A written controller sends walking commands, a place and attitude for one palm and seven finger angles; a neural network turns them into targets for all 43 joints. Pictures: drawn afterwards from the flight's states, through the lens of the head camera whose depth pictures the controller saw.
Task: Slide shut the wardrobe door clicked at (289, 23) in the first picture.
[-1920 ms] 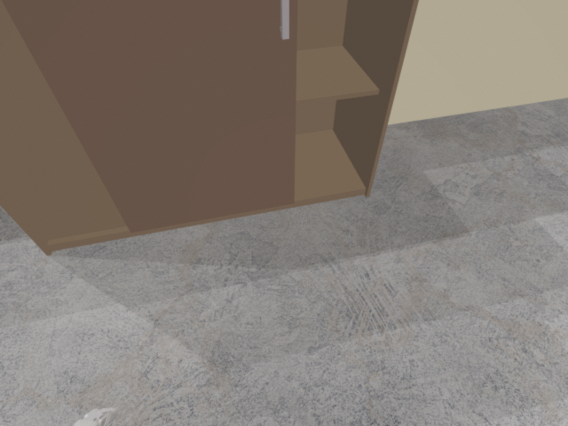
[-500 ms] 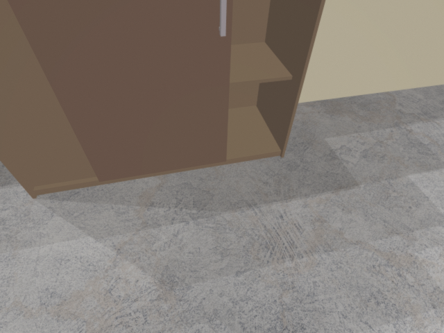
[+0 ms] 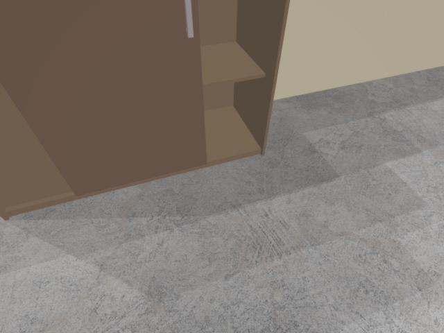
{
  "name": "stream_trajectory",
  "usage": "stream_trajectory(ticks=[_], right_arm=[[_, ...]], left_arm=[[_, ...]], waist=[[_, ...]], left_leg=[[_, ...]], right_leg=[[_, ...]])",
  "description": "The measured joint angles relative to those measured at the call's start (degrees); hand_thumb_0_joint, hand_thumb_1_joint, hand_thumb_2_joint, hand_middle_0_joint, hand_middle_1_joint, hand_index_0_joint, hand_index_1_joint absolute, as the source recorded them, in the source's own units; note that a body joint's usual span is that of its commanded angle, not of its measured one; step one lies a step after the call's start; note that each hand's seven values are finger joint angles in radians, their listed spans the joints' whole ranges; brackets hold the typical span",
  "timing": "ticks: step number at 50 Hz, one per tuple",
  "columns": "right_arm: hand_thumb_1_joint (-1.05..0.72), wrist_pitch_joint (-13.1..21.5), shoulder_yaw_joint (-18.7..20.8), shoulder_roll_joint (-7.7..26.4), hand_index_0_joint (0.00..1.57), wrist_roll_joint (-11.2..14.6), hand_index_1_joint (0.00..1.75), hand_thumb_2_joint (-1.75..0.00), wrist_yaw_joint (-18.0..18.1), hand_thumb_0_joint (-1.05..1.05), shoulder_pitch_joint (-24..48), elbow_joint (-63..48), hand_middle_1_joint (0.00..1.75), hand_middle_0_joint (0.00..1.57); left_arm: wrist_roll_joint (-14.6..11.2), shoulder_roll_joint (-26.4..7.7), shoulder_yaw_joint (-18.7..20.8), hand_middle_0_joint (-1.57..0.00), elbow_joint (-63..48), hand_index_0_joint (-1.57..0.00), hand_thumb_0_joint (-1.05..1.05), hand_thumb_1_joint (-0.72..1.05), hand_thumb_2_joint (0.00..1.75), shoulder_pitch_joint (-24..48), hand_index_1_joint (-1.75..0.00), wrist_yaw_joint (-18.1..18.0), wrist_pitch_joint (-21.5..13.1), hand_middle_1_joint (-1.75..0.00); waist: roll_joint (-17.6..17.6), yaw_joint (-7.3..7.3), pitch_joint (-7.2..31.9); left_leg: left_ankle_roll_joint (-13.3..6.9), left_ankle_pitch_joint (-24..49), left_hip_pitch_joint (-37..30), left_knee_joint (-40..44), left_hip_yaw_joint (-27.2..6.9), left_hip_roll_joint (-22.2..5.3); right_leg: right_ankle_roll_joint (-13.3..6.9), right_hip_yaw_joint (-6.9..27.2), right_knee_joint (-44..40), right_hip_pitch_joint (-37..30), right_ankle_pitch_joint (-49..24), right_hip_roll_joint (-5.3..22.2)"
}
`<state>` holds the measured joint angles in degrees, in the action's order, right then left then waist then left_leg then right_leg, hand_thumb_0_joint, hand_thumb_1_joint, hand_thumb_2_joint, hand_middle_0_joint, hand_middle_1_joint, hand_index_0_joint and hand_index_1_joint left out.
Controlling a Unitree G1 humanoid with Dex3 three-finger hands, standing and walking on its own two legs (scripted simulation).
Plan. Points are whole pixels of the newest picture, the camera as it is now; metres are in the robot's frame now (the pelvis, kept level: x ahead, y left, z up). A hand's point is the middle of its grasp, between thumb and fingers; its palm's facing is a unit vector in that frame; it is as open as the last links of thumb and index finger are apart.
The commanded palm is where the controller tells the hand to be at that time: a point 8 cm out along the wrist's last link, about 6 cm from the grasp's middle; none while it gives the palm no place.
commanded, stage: walk to a spot facing it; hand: left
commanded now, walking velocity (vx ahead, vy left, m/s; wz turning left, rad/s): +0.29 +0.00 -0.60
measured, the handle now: (186, 2) +1.12 +0.22 +0.17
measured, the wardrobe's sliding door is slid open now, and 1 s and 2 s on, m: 0.37 0.37 0.37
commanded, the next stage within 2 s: turn to face it in 1.42 s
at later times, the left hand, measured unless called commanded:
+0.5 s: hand out of the picture +0.11 +0.18 -0.16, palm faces -0.10 -0.97 -0.20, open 7.4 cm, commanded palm none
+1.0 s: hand (228, 177) +0.57 +0.03 -0.14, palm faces -0.60 -0.77 -0.22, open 7.4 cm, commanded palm none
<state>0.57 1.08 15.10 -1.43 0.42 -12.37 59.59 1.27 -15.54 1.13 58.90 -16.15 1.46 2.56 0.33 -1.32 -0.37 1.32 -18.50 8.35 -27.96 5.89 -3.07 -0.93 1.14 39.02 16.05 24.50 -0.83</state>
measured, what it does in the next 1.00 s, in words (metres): walks ahead, turning right: left foot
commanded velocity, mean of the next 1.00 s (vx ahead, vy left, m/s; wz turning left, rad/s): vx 0.31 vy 0.00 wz -0.59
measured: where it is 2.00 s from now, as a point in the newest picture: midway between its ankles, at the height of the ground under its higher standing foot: (267, 281)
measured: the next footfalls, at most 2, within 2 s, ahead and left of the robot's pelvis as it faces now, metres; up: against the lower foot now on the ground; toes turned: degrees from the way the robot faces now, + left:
left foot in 0.56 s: +0.35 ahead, +0.09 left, +0.00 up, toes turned -12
right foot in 1.06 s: +0.41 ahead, -0.24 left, +0.00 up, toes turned -45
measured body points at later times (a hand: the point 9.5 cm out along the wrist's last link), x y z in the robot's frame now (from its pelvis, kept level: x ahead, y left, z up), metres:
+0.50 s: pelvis +0.16 -0.01 +0.00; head +0.18 -0.01 +0.45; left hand +0.12 +0.23 -0.14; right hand +0.26 -0.26 -0.13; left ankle +0.29 +0.11 -0.70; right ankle +0.02 -0.10 -0.73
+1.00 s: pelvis +0.33 -0.04 +0.00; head +0.36 -0.07 +0.45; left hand +0.60 +0.07 -0.12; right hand +0.12 -0.21 -0.14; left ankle +0.31 +0.10 -0.73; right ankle +0.37 -0.22 -0.70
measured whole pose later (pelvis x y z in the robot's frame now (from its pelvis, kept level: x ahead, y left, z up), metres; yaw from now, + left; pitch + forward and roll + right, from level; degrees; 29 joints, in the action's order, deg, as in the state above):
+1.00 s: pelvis +0.33 -0.04 +0.00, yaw -35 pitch +0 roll +1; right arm 3.1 3.6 12.9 -2.1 0.8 -25.1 60.1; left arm 2.0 -13.2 4.8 50.6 -3.9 3.1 2.2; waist 0.3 3.9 -4.7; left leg 2.7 -21.3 0.2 -24.1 22.0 -7.1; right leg -0.4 -5.7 42.6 32.2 10.6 5.8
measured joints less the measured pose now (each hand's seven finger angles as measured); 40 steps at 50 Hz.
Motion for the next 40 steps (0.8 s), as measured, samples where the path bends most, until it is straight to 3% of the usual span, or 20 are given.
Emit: stream_trajectory(ticks=[3, 5, 8, 10, 14, 19, 23, 27, 29, 31, 33, 36, 40], right_arm=[[-0.90, 0.4, 0.5, -0.5, 0.21, -0.1, 0.30, -0.90, 0.0, 0.00, -2.3, -0.1, 0.30, 0.20], [-0.90, -0.2, 0.9, -0.6, 0.21, 0.1, 0.30, -0.90, -0.1, 0.00, -3.7, 0.3, 0.30, 0.20], [-0.90, -1.5, 1.2, -1.0, 0.20, 0.1, 0.30, -0.90, -0.4, 0.00, -3.9, 1.8, 0.30, 0.20], [-0.91, -1.5, 1.5, -1.5, 0.20, -0.1, 0.30, -0.90, -0.7, 0.01, -2.9, 1.4, 0.30, 0.20], [-0.91, -0.6, 2.1, -2.6, 0.20, -0.1, 0.30, -0.90, -1.0, 0.01, 0.0, -1.6, 0.30, 0.20], [-0.91, 0.0, 2.5, -3.8, 0.20, 0.1, 0.30, -0.90, -1.3, 0.00, 4.1, -4.7, 0.30, 0.20], [-0.91, 0.2, 2.3, -4.6, 0.20, 0.2, 0.30, -0.90, -1.6, 0.00, 6.9, -6.2, 0.30, 0.20], [-0.91, 1.7, 1.4, -5.4, 0.20, 0.4, 0.30, -0.90, -1.3, 0.00, 8.8, -8.0, 0.30, 0.20], [-0.90, 3.4, 0.9, -5.5, 0.20, -0.1, 0.30, -0.90, -0.7, 0.00, 9.0, -9.1, 0.30, 0.20], [-0.90, 3.8, 0.3, -6.4, 0.20, -0.1, 0.30, -0.90, -0.5, 0.00, 8.0, -9.4, 0.30, 0.20], [-0.90, 4.0, 0.3, -6.8, 0.20, -0.1, 0.30, -0.90, -0.2, 0.00, 5.7, -8.7, 0.30, 0.20], [-0.90, 4.0, 0.6, -6.9, 0.20, -0.2, 0.30, -0.90, 0.4, 0.00, 1.5, -6.3, 0.30, 0.20], [-0.92, 3.7, 1.6, -5.4, 0.20, 0.0, 0.30, -0.90, 0.9, 0.00, -3.8, -3.2, 0.30, 0.20]], left_arm=[[0.0, 1.9, 0.5, -0.20, -0.8, -0.20, 0.00, 0.91, 0.90, -1.7, -0.30, 0.8, -0.5, -0.30], [0.2, 2.9, 0.7, -0.20, -1.6, -0.20, 0.00, 0.91, 0.90, -2.4, -0.30, 0.7, -2.3, -0.30], [-0.2, 4.6, 0.6, -0.20, -1.9, -0.20, 0.00, 0.91, 0.90, -4.1, -0.30, -0.6, -4.1, -0.30], [-0.2, 5.7, 0.4, -0.20, -1.6, -0.20, 0.00, 0.91, 0.90, -5.8, -0.30, -1.0, -4.5, -0.30], [0.0, 7.3, 0.1, -0.20, 0.0, -0.20, 0.00, 0.90, 0.90, -8.7, -0.30, -1.1, -5.0, -0.30], [0.2, 8.1, 0.3, -0.20, 1.1, -0.20, 0.00, 0.90, 0.90, -10.6, -0.30, -1.4, -5.3, -0.30], [0.4, 7.3, 0.9, -0.20, 1.1, -0.20, 0.00, 0.90, 0.90, -10.8, -0.30, -1.9, -5.3, -0.30], [0.3, 5.8, 1.9, -0.20, 0.9, -0.20, 0.00, 0.90, 0.90, -11.4, -0.30, -2.2, -5.0, -0.30], [-0.4, 5.2, 2.7, -0.20, 1.2, -0.20, 0.00, 0.90, 0.90, -11.2, -0.30, -1.8, -4.4, -0.30], [-0.4, 3.6, 3.4, -0.20, 1.3, -0.20, 0.00, 0.90, 0.90, -9.1, -0.30, -1.5, -3.3, -0.30], [0.0, 2.2, 4.1, -0.20, 0.6, -0.20, 0.00, 0.91, 0.90, -6.4, -0.30, -0.9, -2.6, -0.30], [0.5, 0.9, 4.8, -0.20, -2.2, -0.19, 0.00, 0.91, 0.90, -2.2, -0.29, 0.0, -1.9, -0.30], [0.7, 0.7, 5.1, -0.19, -5.8, -0.19, 0.00, 0.91, 0.90, 2.5, -0.29, 0.7, -1.2, -0.30]], waist=[[-1.3, 0.12, -0.9], [-2.3, 0.24, -1.3], [-2.7, -0.73, -1.5], [-2.2, -0.96, -1.4], [-1.2, -0.61, -1.2], [-0.9, -1.41, -1.3], [-0.5, -2.78, -1.7], [0.7, -3.66, -1.6], [0.2, -3.10, -1.5], [1.8, -2.84, -2.0], [2.4, -2.28, -1.7], [2.6, -1.64, -1.2], [2.2, -0.43, -0.9]], left_leg=[[1.1, -2.6, -0.6, -2.7, 1.5, -1.9], [0.6, -8.0, 3.3, -13.3, 0.7, -3.6], [0.1, -7.8, 11.8, -31.1, -2.5, -2.8], [0.5, -4.2, 16.3, -35.2, -2.6, -2.5], [1.7, 2.2, 22.8, -33.6, -2.5, -3.0], [2.4, 6.3, 26.6, -28.1, -3.6, -3.4], [1.8, 6.3, 25.4, -20.4, -3.3, -2.5], [0.1, 6.2, 18.2, -7.6, -1.9, -0.2], [-1.9, 10.2, 15.9, -6.7, -1.2, -1.2], [-2.4, 5.6, 14.6, -10.2, 1.2, -1.6], [-2.3, 3.0, 11.4, -8.8, 3.0, -2.0], [-2.1, 3.5, 6.6, -3.6, 5.4, -2.0], [-2.2, 3.5, 1.3, 1.9, 8.9, -1.9]], right_leg=[[0.0, -3.8, -0.4, 0.6, 0.1, 0.9], [-1.5, -5.3, -1.9, 0.3, -5.8, 0.1], [-3.4, -5.2, -3.0, -1.5, -4.1, -1.4], [-3.5, -3.9, -7.0, -3.7, -5.1, -1.9], [-3.5, -0.8, -14.4, -7.6, -7.9, -2.3], [-2.8, 3.2, -18.9, -11.6, -8.1, -2.6], [-1.8, 5.6, -19.3, -14.6, -5.7, -2.3], [-0.5, 8.6, -13.6, -15.5, 0.1, -1.6], [-0.7, 7.4, 1.9, -10.0, 3.9, -2.7], [-1.0, 4.3, 20.5, -2.2, 4.5, -1.9], [-0.8, 0.4, 31.0, 4.6, 0.7, -0.2], [0.0, -3.5, 33.6, 12.6, -5.3, 2.9], [1.4, -4.8, 27.7, 19.2, -11.4, 5.9]])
